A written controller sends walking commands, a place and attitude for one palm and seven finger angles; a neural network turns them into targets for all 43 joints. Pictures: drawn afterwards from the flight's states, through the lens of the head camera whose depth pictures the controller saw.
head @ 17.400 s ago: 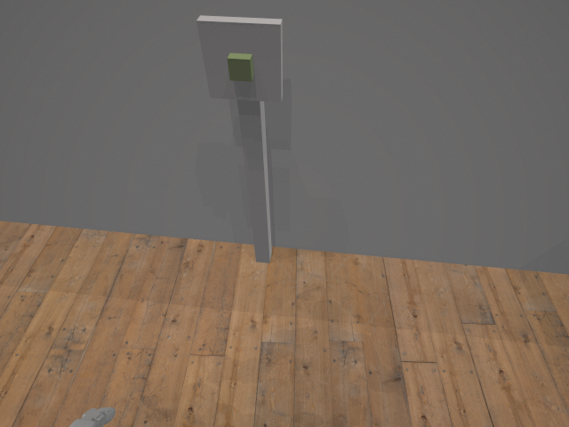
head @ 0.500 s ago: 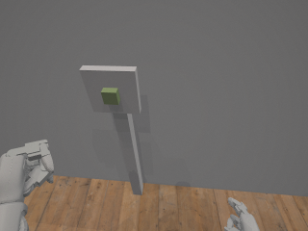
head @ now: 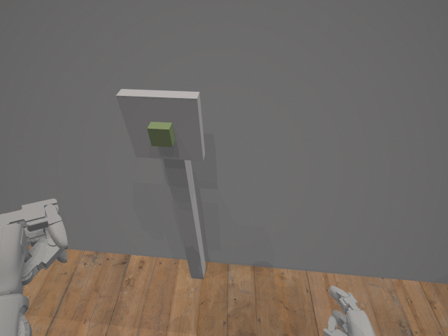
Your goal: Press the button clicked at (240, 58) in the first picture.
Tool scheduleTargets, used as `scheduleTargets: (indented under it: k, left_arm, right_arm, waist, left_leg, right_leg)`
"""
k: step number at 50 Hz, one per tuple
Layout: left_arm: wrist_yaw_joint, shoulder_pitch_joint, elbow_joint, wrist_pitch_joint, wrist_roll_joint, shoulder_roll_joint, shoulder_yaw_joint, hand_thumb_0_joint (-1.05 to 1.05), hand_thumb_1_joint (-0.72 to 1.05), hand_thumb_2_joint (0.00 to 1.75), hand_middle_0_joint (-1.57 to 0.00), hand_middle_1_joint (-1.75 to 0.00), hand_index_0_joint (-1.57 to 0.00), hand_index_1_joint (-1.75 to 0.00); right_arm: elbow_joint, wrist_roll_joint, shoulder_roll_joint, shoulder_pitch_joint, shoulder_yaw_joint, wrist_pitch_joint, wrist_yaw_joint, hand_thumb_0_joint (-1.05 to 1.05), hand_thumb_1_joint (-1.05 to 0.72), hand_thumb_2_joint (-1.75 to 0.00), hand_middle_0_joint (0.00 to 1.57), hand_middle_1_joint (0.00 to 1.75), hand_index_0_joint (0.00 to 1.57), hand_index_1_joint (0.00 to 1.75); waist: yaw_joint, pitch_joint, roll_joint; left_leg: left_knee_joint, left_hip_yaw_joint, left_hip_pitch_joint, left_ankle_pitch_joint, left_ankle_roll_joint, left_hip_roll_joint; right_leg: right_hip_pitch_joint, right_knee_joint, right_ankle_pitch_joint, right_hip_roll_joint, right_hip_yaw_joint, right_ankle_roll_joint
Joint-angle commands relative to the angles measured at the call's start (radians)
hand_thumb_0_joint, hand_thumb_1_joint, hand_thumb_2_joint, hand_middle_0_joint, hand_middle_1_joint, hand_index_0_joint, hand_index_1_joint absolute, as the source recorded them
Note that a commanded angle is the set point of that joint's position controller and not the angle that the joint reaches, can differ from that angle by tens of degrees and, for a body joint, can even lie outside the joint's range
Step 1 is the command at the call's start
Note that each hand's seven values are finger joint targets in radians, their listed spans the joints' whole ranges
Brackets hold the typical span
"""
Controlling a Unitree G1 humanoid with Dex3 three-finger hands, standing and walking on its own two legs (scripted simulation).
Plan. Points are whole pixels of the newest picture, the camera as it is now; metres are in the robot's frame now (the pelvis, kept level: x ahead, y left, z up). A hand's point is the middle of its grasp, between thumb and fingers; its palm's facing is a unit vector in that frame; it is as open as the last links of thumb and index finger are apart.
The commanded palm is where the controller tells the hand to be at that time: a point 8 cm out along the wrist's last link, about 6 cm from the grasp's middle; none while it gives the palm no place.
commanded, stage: step back with the hand held close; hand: left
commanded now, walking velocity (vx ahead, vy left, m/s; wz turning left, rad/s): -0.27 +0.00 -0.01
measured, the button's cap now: (162, 133) +0.51 +0.22 +0.10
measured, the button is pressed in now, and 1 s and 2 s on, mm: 0 0 0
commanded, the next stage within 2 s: stop stepping back and stand still in 1.18 s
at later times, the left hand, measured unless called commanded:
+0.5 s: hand (39, 272) +0.14 +0.26 +0.15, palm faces +0.38 -0.79 -0.48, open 3.1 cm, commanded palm +0.08 +0.30 +0.17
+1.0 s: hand (14, 329) +0.08 +0.24 +0.15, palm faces +0.29 -0.82 -0.50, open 3.1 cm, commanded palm +0.01 +0.29 +0.17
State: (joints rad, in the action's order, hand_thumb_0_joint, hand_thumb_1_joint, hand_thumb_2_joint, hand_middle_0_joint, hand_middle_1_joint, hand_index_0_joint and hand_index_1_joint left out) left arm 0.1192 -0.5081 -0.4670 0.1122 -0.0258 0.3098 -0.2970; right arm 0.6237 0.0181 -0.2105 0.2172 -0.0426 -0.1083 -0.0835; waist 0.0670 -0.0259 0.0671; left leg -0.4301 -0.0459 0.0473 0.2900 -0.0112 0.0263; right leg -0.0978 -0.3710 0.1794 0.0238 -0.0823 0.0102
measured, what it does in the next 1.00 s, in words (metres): walks backwards: right foot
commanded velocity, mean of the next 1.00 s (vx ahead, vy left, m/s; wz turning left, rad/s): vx -0.31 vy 0.00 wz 0.00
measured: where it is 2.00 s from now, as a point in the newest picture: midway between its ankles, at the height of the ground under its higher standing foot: outside the picture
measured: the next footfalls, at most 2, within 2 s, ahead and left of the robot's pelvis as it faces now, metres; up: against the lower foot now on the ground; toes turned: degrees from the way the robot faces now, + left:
right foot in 0.80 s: -0.07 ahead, -0.11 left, +0.00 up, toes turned +3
left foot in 1.22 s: -0.10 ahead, +0.13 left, +0.00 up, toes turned +0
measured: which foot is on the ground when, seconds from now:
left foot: down 0.00-1.00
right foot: down 0.00-0.66, up 0.68-0.78, down 0.80-1.00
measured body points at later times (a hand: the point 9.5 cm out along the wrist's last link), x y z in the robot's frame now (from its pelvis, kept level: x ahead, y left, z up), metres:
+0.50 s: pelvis -0.05 +0.02 -0.01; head -0.04 +0.02 +0.44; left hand +0.11 +0.30 +0.18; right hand +0.13 -0.22 -0.09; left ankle -0.03 +0.11 -0.74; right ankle +0.02 -0.13 -0.74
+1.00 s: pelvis -0.12 +0.02 -0.01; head -0.08 +0.03 +0.43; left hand +0.06 +0.29 +0.18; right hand +0.08 -0.21 -0.08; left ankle -0.03 +0.11 -0.74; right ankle -0.11 -0.11 -0.74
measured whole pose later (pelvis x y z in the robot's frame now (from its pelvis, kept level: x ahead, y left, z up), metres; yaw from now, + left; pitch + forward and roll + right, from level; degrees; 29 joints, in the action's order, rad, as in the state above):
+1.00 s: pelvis -0.12 +0.02 -0.01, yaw +0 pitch +2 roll -1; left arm 0.12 -0.62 -0.63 0.26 -0.02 0.42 -0.38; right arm 0.56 0.02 -0.19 0.12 -0.01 -0.08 -0.07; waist 0.00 -0.05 -0.01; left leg -0.51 -0.05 0.44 0.11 -0.04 0.00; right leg -0.33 -0.54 0.25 -0.04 0.05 0.01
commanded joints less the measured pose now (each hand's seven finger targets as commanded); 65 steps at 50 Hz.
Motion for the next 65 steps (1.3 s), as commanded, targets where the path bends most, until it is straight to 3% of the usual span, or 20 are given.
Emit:
scheduleTargets:
  k: [1, 7, 11, 21, 27, 30, 33, 37, 40, 42, 45, 50, 53, 54, 56, 58, 59, 60, 63, 65]
  left_arm:
    - [0.008, 0.029, -0.176, 0.1, -0.002, 0.176, -0.137, 0.0, 0.9, 0.9, -1.3, -1.5, -1.3, -1.5]
    - [0.02, -0.112, -0.278, 0.122, -0.007, 0.205, -0.172, 0.0, 0.9, 0.9, -1.3, -1.5, -1.3, -1.5]
    - [0.025, -0.135, -0.299, 0.124, -0.012, 0.224, -0.2, 0.0, 0.9, 0.9, -1.3, -1.5, -1.3, -1.5]
    - [0.036, -0.073, -0.304, 0.141, 0.014, 0.21, -0.192, 0.0, 0.9, 0.9, -1.3, -1.5, -1.3, -1.5]
    - [0.056, -0.05, -0.329, 0.167, 0.016, 0.224, -0.191, 0.0, 0.9, 0.9, -1.3, -1.5, -1.3, -1.5]
    - [0.069, -0.05, -0.35, 0.182, 0.015, 0.225, -0.187, 0.0, 0.9, 0.9, -1.3, -1.5, -1.3, -1.5]
    - [0.074, -0.056, -0.352, 0.196, 0.04, 0.204, -0.203, 0.0, 0.9, 0.9, -1.3, -1.5, -1.3, -1.5]
    - [0.06, -0.119, -0.336, 0.213, 0.037, 0.223, -0.219, 0.0, 0.9, 0.9, -1.3, -1.5, -1.3, -1.5]
    - [0.036, -0.111, -0.322, 0.23, 0.023, 0.214, -0.193, 0.0, 0.9, 0.9, -1.3, -1.5, -1.3, -1.5]
    - [0.032, -0.097, -0.333, 0.237, 0.004, 0.244, -0.208, 0.0, 0.9, 0.9, -1.3, -1.5, -1.3, -1.5]
    - [0.024, -0.134, -0.355, 0.217, -0.009, 0.24, -0.197, 0.0, 0.9, 0.9, -1.3, -1.5, -1.3, -1.5]
    - [0.024, -0.156, -0.382, 0.205, -0.018, 0.281, -0.257, 0.0, 0.9, 0.9, -1.3, -1.5, -1.3, -1.5]
    - [0.043, -0.122, -0.325, 0.2, -0.024, 0.283, -0.244, 0.0, 0.9, 0.9, -1.3, -1.5, -1.3, -1.5]
    - [0.049, -0.104, -0.307, 0.189, -0.019, 0.263, -0.234, 0.0, 0.9, 0.9, -1.3, -1.5, -1.3, -1.5]
    - [0.049, -0.063, -0.271, 0.174, -0.005, 0.232, -0.206, 0.0, 0.9, 0.9, -1.3, -1.5, -1.3, -1.5]
    - [0.049, -0.041, -0.29, 0.176, 0.005, 0.222, -0.173, 0.0, 0.9, 0.9, -1.3, -1.5, -1.3, -1.5]
    - [0.051, -0.029, -0.318, 0.189, 0.008, 0.224, -0.168, 0.0, 0.9, 0.9, -1.3, -1.5, -1.3, -1.5]
    - [0.05, -0.005, -0.362, 0.204, 0.022, 0.232, -0.156, 0.0, 0.9, 0.9, -1.3, -1.5, -1.3, -1.5]
    - [0.045, -0.052, -0.409, 0.219, 0.008, 0.253, -0.207, 0.0, 0.9, 0.9, -1.3, -1.5, -1.3, -1.5]
    - [0.049, -0.065, -0.467, 0.214, 0.0, 0.245, -0.19, 0.0, 0.9, 0.9, -1.3, -1.5, -1.3, -1.5]
  right_arm:
    - [-0.181, 0.006, -0.11, -0.131, 0.056, -0.005, -0.006, 0.0, -0.9, -0.9, 0.2, 0.3, 0.2, 0.3]
    - [-0.218, 0.001, -0.125, -0.127, 0.079, 0.026, -0.006, 0.0, -0.9, -0.9, 0.2, 0.3, 0.2, 0.3]
    - [-0.236, -0.007, -0.122, -0.129, 0.09, 0.042, -0.01, 0.0, -0.9, -0.9, 0.2, 0.3, 0.2, 0.3]
    - [-0.252, -0.012, -0.131, -0.116, 0.093, 0.019, -0.017, 0.0, -0.9, -0.9, 0.2, 0.3, 0.2, 0.3]
    - [-0.231, -0.009, -0.124, -0.08, 0.089, 0.006, -0.016, 0.0, -0.9, -0.9, 0.2, 0.3, 0.2, 0.3]
    - [-0.222, -0.002, -0.127, -0.086, 0.084, -0.001, -0.026, 0.0, -0.9, -0.9, 0.2, 0.3, 0.2, 0.3]
    - [-0.239, -0.001, -0.149, -0.104, 0.084, -0.024, -0.034, 0.0, -0.9, -0.9, 0.2, 0.3, 0.2, 0.3]
    - [-0.231, 0.002, -0.126, -0.099, 0.093, -0.058, -0.021, 0.0, -0.9, -0.9, 0.2, 0.3, 0.2, 0.3]
    - [-0.201, 0.019, -0.139, -0.113, 0.088, -0.063, -0.01, 0.0, -0.9, -0.9, 0.2, 0.3, 0.2, 0.3]
    - [-0.174, 0.013, -0.124, -0.091, 0.086, -0.052, -0.003, 0.0, -0.9, -0.9, 0.2, 0.3, 0.2, 0.3]
    - [-0.188, 0.0, -0.122, -0.101, 0.097, -0.034, 0.005, 0.0, -0.9, -0.9, 0.2, 0.3, 0.2, 0.3]
    - [-0.226, -0.001, -0.129, -0.139, 0.101, -0.013, 0.002, 0.0, -0.9, -0.9, 0.2, 0.3, 0.2, 0.3]
    - [-0.19, -0.015, -0.101, -0.113, 0.11, 0.01, 0.002, 0.0, -0.9, -0.9, 0.2, 0.3, 0.2, 0.3]
    - [-0.184, -0.008, -0.087, -0.125, 0.106, 0.019, 0.003, 0.0, -0.9, -0.9, 0.2, 0.3, 0.2, 0.3]
    - [-0.185, 0.001, -0.065, -0.131, 0.085, 0.031, -0.002, 0.0, -0.9, -0.9, 0.2, 0.3, 0.2, 0.3]
    - [-0.18, 0.0, -0.092, -0.123, 0.075, 0.023, -0.017, 0.0, -0.9, -0.9, 0.2, 0.3, 0.2, 0.3]
    - [-0.176, -0.001, -0.121, -0.125, 0.084, 0.008, -0.026, 0.0, -0.9, -0.9, 0.2, 0.3, 0.2, 0.3]
    - [-0.195, -0.003, -0.149, -0.148, 0.1, -0.007, -0.033, 0.0, -0.9, -0.9, 0.2, 0.3, 0.2, 0.3]
    - [-0.182, 0.026, -0.116, -0.088, 0.108, -0.066, -0.011, 0.0, -0.9, -0.9, 0.2, 0.3, 0.2, 0.3]
    - [-0.166, 0.012, -0.115, -0.062, 0.11, -0.089, 0.003, 0.0, -0.9, -0.9, 0.2, 0.3, 0.2, 0.3]
  waist:
    - [-0.049, -0.012, -0.098]
    - [-0.048, 0.209, 0.003]
    - [-0.049, 0.211, -0.029]
    - [-0.057, 0.084, -0.037]
    - [-0.072, 0.093, -0.154]
    - [-0.075, 0.096, -0.08]
    - [-0.066, 0.07, 0.194]
    - [-0.052, 0.093, 0.072]
    - [-0.067, 0.058, 0.061]
    - [-0.067, 0.239, -0.016]
    - [-0.057, 0.356, -0.027]
    - [-0.059, 0.218, -0.01]
    - [-0.065, 0.115, -0.25]
    - [-0.06, 0.112, -0.269]
    - [-0.071, 0.066, -0.243]
    - [-0.091, 0.059, -0.134]
    - [-0.085, 0.08, 0.018]
    - [-0.07, 0.102, 0.192]
    - [-0.073, 0.202, 0.211]
    - [-0.062, 0.243, 0.105]
  left_leg:
    - [0.036, 0.057, 0.147, -0.124, -0.023, 0.002]
    - [0.014, 0.073, 0.16, -0.39, -0.014, 0.034]
    - [0.002, 0.087, 0.201, -0.438, -0.005, 0.046]
    - [0.066, 0.12, 0.501, 0.045, -0.06, 0.081]
    - [-0.146, 0.081, 0.325, 0.161, -0.03, 0.002]
    - [-0.082, 0.124, 0.29, 0.171, -0.035, 0.034]
    - [0.291, 0.365, 0.67, 0.426, -0.112, 0.23]
    - [0.14, 0.272, 0.54, 0.026, -0.105, 0.194]
    - [0.065, 0.219, 0.49, -0.138, -0.069, 0.129]
    - [-0.048, 0.139, 0.208, -0.545, -0.021, 0.089]
    - [-0.047, 0.125, 0.084, -0.607, -0.032, 0.113]
    - [0.011, 0.151, 0.354, -0.084, -0.05, 0.101]
    - [-0.47, 0.076, 0.205, 0.088, 0.028, -0.054]
    - [-0.592, 0.094, 0.245, 0.102, 0.022, -0.045]
    - [-0.476, 0.122, 0.27, 0.109, 0.011, 0.001]
    - [-0.081, 0.091, 0.232, -0.007, 0.001, -0.006]
    - [0.09, 0.137, 0.263, -0.146, -0.027, 0.059]
    - [0.147, 0.296, 0.374, -0.249, -0.082, 0.214]
    - [0.157, 0.394, 0.342, -0.34, -0.178, 0.318]
    - [0.051, 0.295, 0.178, -0.548, -0.158, 0.28]
  right_leg:
    - [-0.117, 0.135, -0.012, 0.069, 0.135, -0.031]
    - [0.012, -0.046, -0.317, 0.062, 0.081, -0.023]
    - [0.0, -0.102, -0.366, 0.055, 0.076, -0.017]
    - [-0.009, -0.179, -0.125, 0.051, 0.134, -0.009]
    - [-0.298, 0.04, 0.223, 0.154, 0.228, -0.062]
    - [-0.35, -0.001, 0.267, 0.127, 0.177, -0.05]
    - [-0.022, -0.431, 0.11, -0.049, 0.067, 0.015]
    - [-0.047, -0.342, 0.103, -0.043, 0.097, 0.001]
    - [-0.058, -0.167, -0.151, -0.011, 0.149, -0.016]
    - [-0.114, -0.153, -0.45, 0.046, 0.194, -0.032]
    - [-0.131, -0.181, -0.329, 0.011, 0.157, -0.008]
    - [-0.116, -0.132, -0.095, 0.014, 0.205, -0.023]
    - [-0.539, 0.194, 0.271, 0.287, 0.45, -0.172]
    - [-0.522, 0.173, 0.132, 0.309, 0.419, -0.196]
    - [-0.458, 0.085, -0.107, 0.242, 0.302, -0.154]
    - [-0.364, -0.042, -0.179, 0.14, 0.211, -0.074]
    - [-0.296, -0.15, -0.136, 0.062, 0.178, -0.032]
    - [-0.202, -0.313, -0.027, -0.021, 0.12, 0.004]
    - [-0.286, -0.671, 0.31, -0.067, 0.163, 0.004]
    - [-0.328, -0.56, 0.307, -0.041, 0.152, 0.006]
